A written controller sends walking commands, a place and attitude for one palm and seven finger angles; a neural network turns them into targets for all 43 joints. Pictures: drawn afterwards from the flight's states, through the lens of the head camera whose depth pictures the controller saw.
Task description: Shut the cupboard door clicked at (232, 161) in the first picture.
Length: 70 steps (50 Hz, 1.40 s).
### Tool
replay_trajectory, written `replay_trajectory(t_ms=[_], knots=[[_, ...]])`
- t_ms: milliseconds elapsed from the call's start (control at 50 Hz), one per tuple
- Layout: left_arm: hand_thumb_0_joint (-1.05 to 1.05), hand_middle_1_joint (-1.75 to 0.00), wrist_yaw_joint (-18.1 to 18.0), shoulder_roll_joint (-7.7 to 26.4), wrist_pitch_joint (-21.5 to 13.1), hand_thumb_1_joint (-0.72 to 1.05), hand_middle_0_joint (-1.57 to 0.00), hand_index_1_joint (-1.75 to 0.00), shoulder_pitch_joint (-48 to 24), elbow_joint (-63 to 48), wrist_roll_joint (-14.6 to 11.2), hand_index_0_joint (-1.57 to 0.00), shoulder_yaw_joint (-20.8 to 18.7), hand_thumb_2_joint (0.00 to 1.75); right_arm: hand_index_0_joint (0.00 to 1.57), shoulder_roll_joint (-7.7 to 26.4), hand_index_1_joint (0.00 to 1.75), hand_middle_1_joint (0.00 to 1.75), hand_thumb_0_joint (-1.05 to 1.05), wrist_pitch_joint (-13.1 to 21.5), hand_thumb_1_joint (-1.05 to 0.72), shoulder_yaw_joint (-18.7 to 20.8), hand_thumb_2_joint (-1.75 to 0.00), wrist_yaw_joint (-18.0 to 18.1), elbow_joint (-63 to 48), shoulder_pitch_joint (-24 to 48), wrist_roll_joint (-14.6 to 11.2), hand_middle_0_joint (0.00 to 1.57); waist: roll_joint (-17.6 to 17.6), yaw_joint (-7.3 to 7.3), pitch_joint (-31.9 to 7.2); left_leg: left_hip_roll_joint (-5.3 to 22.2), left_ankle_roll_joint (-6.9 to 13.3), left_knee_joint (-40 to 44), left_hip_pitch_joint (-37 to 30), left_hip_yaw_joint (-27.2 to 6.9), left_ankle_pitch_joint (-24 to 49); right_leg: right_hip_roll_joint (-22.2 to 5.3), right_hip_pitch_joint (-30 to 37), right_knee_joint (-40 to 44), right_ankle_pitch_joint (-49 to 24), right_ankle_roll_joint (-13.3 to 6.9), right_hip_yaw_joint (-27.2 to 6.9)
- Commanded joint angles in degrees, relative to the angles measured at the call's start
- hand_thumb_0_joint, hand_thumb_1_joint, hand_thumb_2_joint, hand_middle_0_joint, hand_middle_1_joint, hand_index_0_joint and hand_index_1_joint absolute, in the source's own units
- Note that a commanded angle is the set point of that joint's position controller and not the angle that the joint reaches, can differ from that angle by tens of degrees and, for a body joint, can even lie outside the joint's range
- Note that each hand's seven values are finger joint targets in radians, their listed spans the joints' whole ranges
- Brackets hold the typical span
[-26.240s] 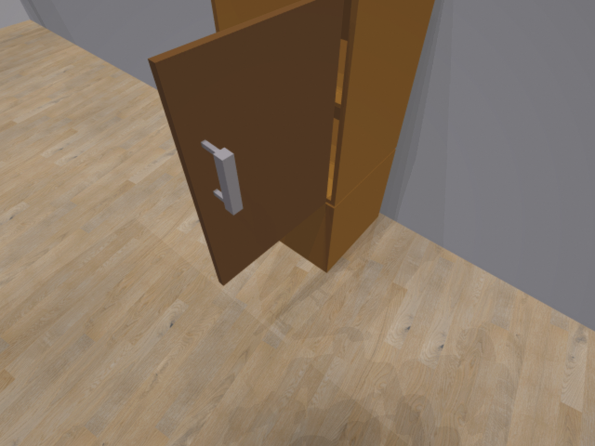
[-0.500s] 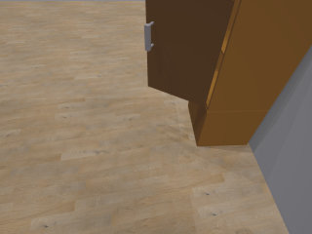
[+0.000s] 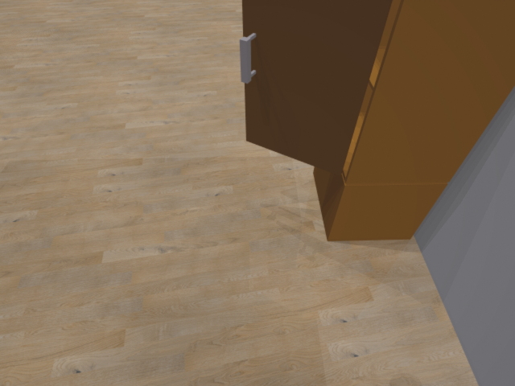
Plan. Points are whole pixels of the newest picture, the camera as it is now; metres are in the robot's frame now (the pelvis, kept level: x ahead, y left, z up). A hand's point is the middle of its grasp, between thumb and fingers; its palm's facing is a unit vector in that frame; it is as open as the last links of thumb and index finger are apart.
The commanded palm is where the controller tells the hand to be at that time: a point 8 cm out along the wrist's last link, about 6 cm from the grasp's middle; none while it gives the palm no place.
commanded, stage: look to check the result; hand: left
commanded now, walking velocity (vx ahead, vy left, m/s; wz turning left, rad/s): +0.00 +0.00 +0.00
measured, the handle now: (249, 58) +1.03 +0.08 +0.02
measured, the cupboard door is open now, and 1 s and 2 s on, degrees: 59 59 59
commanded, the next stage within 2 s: walk to a spot facing it in 0.08 s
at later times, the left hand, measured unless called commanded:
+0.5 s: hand out of the picture +0.05 +0.21 -0.18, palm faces +0.11 -0.96 -0.27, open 7.3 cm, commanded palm none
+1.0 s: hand out of the picture +0.04 +0.24 -0.16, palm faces +0.41 -0.87 -0.27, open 7.3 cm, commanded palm none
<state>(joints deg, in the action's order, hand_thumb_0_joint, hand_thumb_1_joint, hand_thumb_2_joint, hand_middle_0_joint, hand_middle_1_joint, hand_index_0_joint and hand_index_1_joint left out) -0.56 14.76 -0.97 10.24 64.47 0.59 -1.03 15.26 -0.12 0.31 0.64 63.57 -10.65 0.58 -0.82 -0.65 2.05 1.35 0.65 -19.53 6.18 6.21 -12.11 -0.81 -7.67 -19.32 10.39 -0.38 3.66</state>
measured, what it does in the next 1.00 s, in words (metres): steps on the spot, turning left: right foot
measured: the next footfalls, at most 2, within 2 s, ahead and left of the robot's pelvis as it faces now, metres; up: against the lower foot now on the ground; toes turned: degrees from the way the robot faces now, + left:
right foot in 0.96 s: +0.12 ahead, -0.09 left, +0.00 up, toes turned +23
left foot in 1.38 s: +0.16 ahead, +0.26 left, +0.00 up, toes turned +49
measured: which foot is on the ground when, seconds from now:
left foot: down 0.00-0.96, up 0.98-1.00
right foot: down 0.00-0.60, up 0.62-0.94, down 0.96-1.00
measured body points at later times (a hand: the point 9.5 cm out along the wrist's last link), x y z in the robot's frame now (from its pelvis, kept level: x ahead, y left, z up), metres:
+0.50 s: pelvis +0.00 +0.00 -0.01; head +0.03 +0.00 +0.44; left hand +0.05 +0.26 -0.16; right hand +0.07 -0.26 -0.16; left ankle -0.03 +0.10 -0.72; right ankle +0.00 -0.11 -0.75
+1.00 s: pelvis +0.03 +0.01 -0.02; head +0.07 +0.01 +0.43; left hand +0.02 +0.28 -0.14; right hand +0.13 -0.23 -0.17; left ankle -0.02 +0.12 -0.73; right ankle +0.08 -0.11 -0.75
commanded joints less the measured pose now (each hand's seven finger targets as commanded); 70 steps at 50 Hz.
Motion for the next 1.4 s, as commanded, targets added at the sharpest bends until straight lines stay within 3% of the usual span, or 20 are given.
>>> replay_trajectory(t_ms=[0, 200, 300, 440, 540, 580, 600, 680, 800, 900, 920, 940, 960, 1020, 1080, 1220, 1300, 1320, 1360, 1380], knots=[[0.0, -0.3, -0.48, 10.93, -0.88, 0.9, -0.2, -0.3, -0.95, -2.61, 0.25, -0.2, -1.88, 0.9, 0.2, 10.55, 0.3, 0.3, 0.0, 1.26, -0.9, 1.85, -0.9, 0.72, -2.68, 0.79, 0.22, 0.2, 0.13, 0.24, -1.82, 6.84, 0.59, 4.66, -0.08, -7.15, 8.54, -6.53, 0.54, 3.08, -9.32, -1.92, -5.94], [0.0, -0.3, -0.36, 13.24, -1.06, 0.9, -0.2, -0.3, -3.49, -3.36, 0.18, -0.2, -1.98, 0.9, 0.2, 12.86, 0.3, 0.3, 0.0, 1.18, -0.9, 1.87, -0.9, 0.43, -3.44, 3.5, 0.23, 0.2, 0.33, 0.11, -2.85, 6.93, 0.24, 4.69, -1.15, -7.44, 11.15, -7.19, 2.22, 3.2, -12.51, -1.79, -5.25], [0.0, -0.3, -1.12, 8.58, 0.71, 0.9, -0.2, -0.3, 0.64, -3.72, 0.06, -0.2, -1.53, 0.9, 0.2, 6.38, 0.3, 0.3, 0.0, -0.64, -0.9, 0.79, -0.9, 0.0, -3.96, 0.65, 0.3, 0.2, 0.95, 0.64, -2.53, 5.42, -1.0, -0.9, 3.18, -7.25, 14.11, -9.2, 2.27, -1.81, -14.77, -0.93, -2.81], [0.0, -0.3, -1.95, 10.65, 1.35, 0.9, -0.2, -0.3, 2.59, -8.68, 1.29, -0.2, -4.1, 0.9, 0.2, 4.51, 0.3, 0.3, 0.0, -2.51, -0.9, 2.96, -0.9, -0.27, -9.46, 0.74, -0.01, 0.2, 10.3, 1.81, -1.46, 1.69, -1.9, -33.72, 17.23, -5.59, -19.44, -23.6, 2.37, -0.15, -23.27, -12.39, -7.24], [0.0, -0.3, -1.37, 9.47, 1.66, 0.9, -0.2, -0.3, -0.41, -12.03, 0.79, -0.2, -4.72, 0.9, 0.2, 2.62, 0.3, 0.3, 0.0, -2.19, -0.9, 3.24, -0.9, -1.43, -10.23, -5.18, 0.2, 0.2, 4.84, -2.08, -1.97, 2.54, -2.27, -12.24, 4.9, -2.64, -1.56, -18.33, -6.79, -11.56, -12.52, -3.7, 4.01], [0.0, -0.3, -1.04, 3.87, 2.78, 0.9, -0.2, -0.3, -0.05, -15.35, 0.11, -0.2, -3.85, 0.9, 0.2, 11.64, 0.3, 0.3, 0.0, -1.64, -0.9, 5.44, -0.9, -0.83, -10.53, -10.08, 1.43, 0.2, -20.95, -4.07, -0.96, 20.76, 7.96, 3.35, 2.57, -31.8, 20.54, -4.64, -21.78, -33.05, 27.06, 4.34, 6.07], [0.0, -0.3, -1.02, 4.48, 3.03, 0.9, -0.2, -0.3, -2.33, -17.21, 0.58, -0.2, -3.85, 0.9, 0.2, 13.04, 0.3, 0.3, 0.0, -1.79, -0.9, 5.83, -0.9, -0.2, -10.36, -11.85, 1.77, 0.2, -12.61, -4.94, -1.97, 23.2, 11.85, 4.77, 6.11, -34.39, 8.31, -4.36, -21.63, -41.16, 25.92, 2.99, -0.83], [0.0, -0.3, 0.05, 2.81, 2.14, 0.9, -0.2, -0.3, -1.59, -15.5, 0.76, -0.2, -4.54, 0.9, 0.2, 7.54, 0.3, 0.3, 0.0, -0.39, -0.9, 4.28, -0.9, 0.81, -12.02, -6.25, 1.58, 0.2, -7.45, -1.49, -3.21, 13.13, 7.71, 4.37, 4.71, -27.23, -4.5, -4.25, -25.28, -42.77, 12.43, 3.34, -4.51], [0.0, -0.3, 1.0, 1.78, 0.94, 0.9, -0.2, -0.3, -3.45, -17.03, 0.84, -0.2, -3.85, 0.9, 0.2, 8.14, 0.3, 0.3, 0.0, 0.01, -0.9, 5.16, -0.9, 0.49, -10.83, -9.16, 1.54, 0.2, -6.94, -2.8, -2.48, 11.01, 9.62, 5.34, 2.88, -29.69, -14.31, -1.46, -22.95, -28.23, 13.87, 3.27, -2.34], [0.0, -0.3, 1.22, 3.26, 0.28, 0.9, -0.2, -0.3, 6.52, -14.61, 0.91, -0.2, -4.63, 0.9, 0.2, 7.45, 0.3, 0.3, 0.0, -0.43, -0.9, 5.55, -0.9, 0.05, -12.34, -3.62, 1.11, 0.2, -6.02, 2.65, -1.41, 4.24, 6.24, 0.18, 20.37, -26.37, -22.55, 1.68, 1.93, -8.15, 8.06, 2.67, 0.27], [0.0, -0.3, 0.68, 6.56, -0.17, 0.9, -0.2, -0.3, 11.38, -13.72, 1.48, -0.2, -5.62, 0.9, 0.2, 4.65, 0.3, 0.3, 0.0, -0.35, -0.9, 5.1, -0.9, -0.13, -13.64, -2.35, 0.67, 0.2, 2.52, 5.25, -1.24, -0.6, 3.61, -9.57, 33.46, -21.83, -25.37, -5.49, 13.95, 0.26, 17.48, 0.48, -8.21], [0.0, -0.3, -0.31, 12.72, -0.5, 0.9, -0.2, -0.3, 14.71, -13.78, 2.21, -0.2, -6.71, 0.9, 0.2, 0.46, 0.3, 0.3, 0.0, 0.16, -0.9, 4.03, -0.9, -0.54, -15.43, -1.67, 0.06, 0.2, 18.6, 7.41, -2.59, -7.71, -0.44, -29.7, 43.89, -8.94, -23.28, -24.11, 19.07, 11.47, 34.2, -5.89, -31.95], [0.0, -0.3, -0.4, 12.32, 0.01, 0.9, -0.2, -0.3, 12.88, -14.02, 0.99, -0.2, -6.37, 0.9, 0.2, 2.51, 0.3, 0.3, 0.0, 0.31, -0.9, 4.81, -0.9, -0.87, -16.1, 0.27, 1.5, 0.2, 11.25, 5.3, 0.16, -3.75, -0.64, -42.15, 41.49, -10.21, -20.2, -28.2, 9.93, 12.52, 32.13, -8.01, -32.29], [0.0, -0.3, -0.46, 5.83, -2.05, 0.9, -0.2, -0.3, 3.19, -15.69, 1.02, -0.2, -4.78, 0.9, 0.2, 1.95, 0.3, 0.3, 0.0, -0.68, -0.9, 5.14, -0.9, -2.51, -14.55, -1.03, 1.71, 0.2, 9.42, -0.59, 5.85, 2.46, -1.96, -51.3, 38.27, -9.76, -6.64, -21.51, -3.2, 12.25, 23.66, -5.8, -16.74], [0.0, -0.3, -0.32, 3.88, -3.2, 0.9, -0.2, -0.3, 7.0, -13.74, 0.99, -0.2, -4.23, 0.9, 0.2, 0.15, 0.3, 0.3, 0.0, -0.7, -0.9, 4.5, -0.9, -3.41, -14.42, -0.42, 1.23, 0.2, 8.96, -0.21, 3.23, 2.4, -2.68, -45.25, 35.76, -5.56, -2.67, -16.69, 3.53, 7.93, -2.7, -4.46, -2.04], [0.0, -0.3, -0.61, 5.76, -3.48, 0.9, -0.2, -0.3, 14.89, -10.51, 1.15, -0.2, -4.23, 0.9, 0.2, -0.75, 0.3, 0.3, 0.0, -0.34, -0.9, 2.72, -0.9, -4.54, -18.46, 10.68, 1.01, 0.2, 10.22, 3.11, 3.65, 2.12, -0.49, -25.9, 32.89, 0.28, -2.27, -18.47, 12.74, 3.0, -26.69, -3.62, 6.43], [0.0, -0.3, -0.36, 9.48, -3.35, 0.9, -0.2, -0.3, 13.19, -11.16, 0.8, -0.2, -4.94, 0.9, 0.2, 1.95, 0.3, 0.3, 0.0, 0.74, -0.9, 3.25, -0.9, -3.76, -17.08, 1.89, 1.27, 0.2, 10.43, -2.01, -2.89, -4.17, 3.02, -16.69, 12.06, 5.57, -4.41, -18.71, 9.48, -12.22, -43.85, -2.3, 11.32], [0.0, -0.3, -0.15, 9.83, -3.14, 0.9, -0.2, -0.3, 11.8, -11.75, 0.45, -0.2, -4.96, 0.9, 0.2, 4.66, 0.3, 0.3, 0.0, 0.85, -0.9, 4.08, -0.9, -3.3, -15.06, -6.1, 1.52, 0.2, 7.37, -6.36, -7.58, -3.92, 3.97, -12.04, -1.53, 4.43, -0.43, -17.64, 2.68, -23.53, -36.44, -0.65, 12.68], [0.0, -0.3, 1.34, 4.47, -2.89, 0.9, -0.2, -0.3, 8.75, -16.89, -0.1, -0.2, -3.95, 0.9, 0.2, 18.29, 0.3, 0.3, 0.0, 1.14, -0.9, 7.31, -0.9, -1.78, -12.74, -19.01, 1.77, 0.2, -12.91, -10.95, -17.22, 23.6, 16.36, -3.84, -25.66, -36.57, 9.22, -5.03, -30.15, -57.67, 22.93, 3.55, 6.72], [0.0, -0.3, 0.75, 5.37, -2.66, 0.9, -0.2, -0.3, 4.74, -18.84, 0.11, -0.2, -4.23, 0.9, 0.2, 18.46, 0.3, 0.3, 0.0, 1.02, -0.9, 6.95, -0.9, -1.41, -12.38, -18.06, 0.97, 0.2, -4.96, -10.07, -15.29, 26.19, 17.18, -0.47, -19.46, -37.36, 2.12, -6.3, -32.69, -60.81, 22.65, 2.35, -0.74]])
